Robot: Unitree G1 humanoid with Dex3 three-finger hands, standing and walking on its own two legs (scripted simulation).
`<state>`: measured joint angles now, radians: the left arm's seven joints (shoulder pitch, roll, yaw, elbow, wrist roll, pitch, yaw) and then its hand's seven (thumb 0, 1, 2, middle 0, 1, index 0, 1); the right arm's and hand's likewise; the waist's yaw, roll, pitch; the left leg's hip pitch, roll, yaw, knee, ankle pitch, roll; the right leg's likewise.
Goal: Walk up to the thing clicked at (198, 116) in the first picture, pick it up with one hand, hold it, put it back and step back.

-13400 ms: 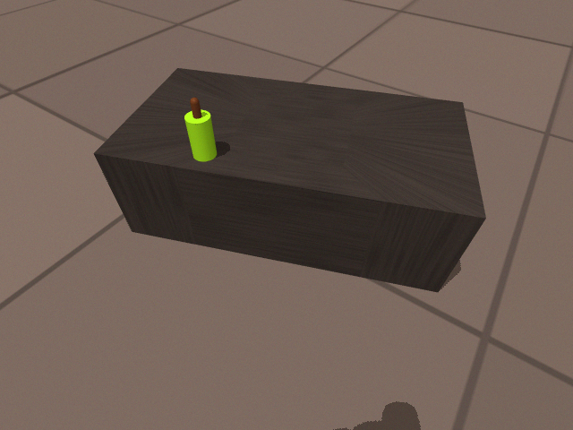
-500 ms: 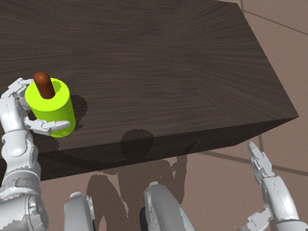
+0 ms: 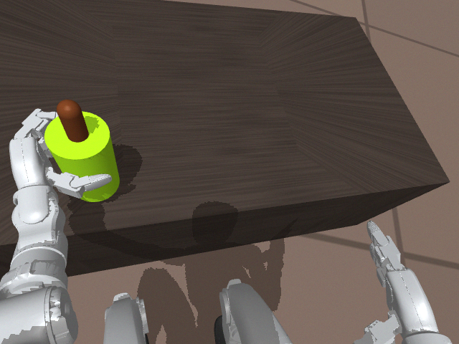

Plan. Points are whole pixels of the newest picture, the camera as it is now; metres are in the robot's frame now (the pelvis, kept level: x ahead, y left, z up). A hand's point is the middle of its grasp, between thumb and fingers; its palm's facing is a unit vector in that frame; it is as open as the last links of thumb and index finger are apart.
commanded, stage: settle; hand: left
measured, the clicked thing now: (84, 150) +0.48 +0.17 -0.01
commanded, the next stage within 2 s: lift in 0.54 s
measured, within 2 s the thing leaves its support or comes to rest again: neither
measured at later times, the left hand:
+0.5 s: hand (68, 146) +0.47 +0.18 +0.01, palm faces +0.16 -0.99 -0.01, open 11.9 cm
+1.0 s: hand (63, 142) +0.46 +0.18 +0.04, palm faces +0.16 -0.99 -0.02, open 11.9 cm
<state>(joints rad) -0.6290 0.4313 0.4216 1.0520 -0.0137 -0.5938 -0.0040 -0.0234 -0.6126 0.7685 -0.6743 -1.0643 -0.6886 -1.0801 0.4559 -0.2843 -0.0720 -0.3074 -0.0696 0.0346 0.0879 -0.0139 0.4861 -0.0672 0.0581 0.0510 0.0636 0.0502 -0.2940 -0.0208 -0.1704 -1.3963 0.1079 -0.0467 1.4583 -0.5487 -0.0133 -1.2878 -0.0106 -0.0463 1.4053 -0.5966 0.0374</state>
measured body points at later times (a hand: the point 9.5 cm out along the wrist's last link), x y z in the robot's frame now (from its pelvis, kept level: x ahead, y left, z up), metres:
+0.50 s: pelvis +0.00 +0.00 +0.02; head +0.15 +0.05 +0.44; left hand +0.46 +0.24 +0.01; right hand +0.17 -0.26 +0.06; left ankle +0.06 +0.13 -0.58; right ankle +0.03 -0.15 -0.58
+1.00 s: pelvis +0.02 +0.00 +0.04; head +0.14 +0.04 +0.47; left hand +0.44 +0.23 +0.05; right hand +0.18 -0.27 +0.06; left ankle +0.06 +0.13 -0.58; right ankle +0.03 -0.15 -0.58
